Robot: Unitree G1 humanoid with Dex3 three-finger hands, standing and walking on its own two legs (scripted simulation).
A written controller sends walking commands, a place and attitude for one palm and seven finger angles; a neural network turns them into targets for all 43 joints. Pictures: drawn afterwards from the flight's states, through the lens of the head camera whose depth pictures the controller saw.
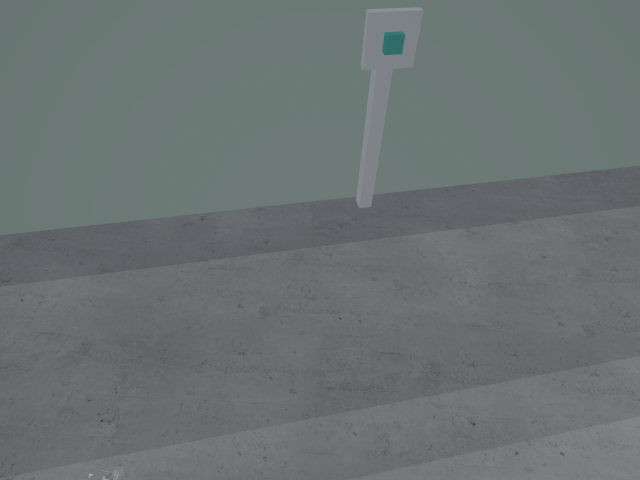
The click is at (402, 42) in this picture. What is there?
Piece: button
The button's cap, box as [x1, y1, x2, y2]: [382, 32, 404, 54]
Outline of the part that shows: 385,32 382,48 383,53 401,53 404,34 402,32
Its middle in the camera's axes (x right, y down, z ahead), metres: +0.23 -0.64 +1.26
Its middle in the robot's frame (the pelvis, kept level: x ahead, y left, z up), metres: +1.38 -0.16 +0.00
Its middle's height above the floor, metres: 0.77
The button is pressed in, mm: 0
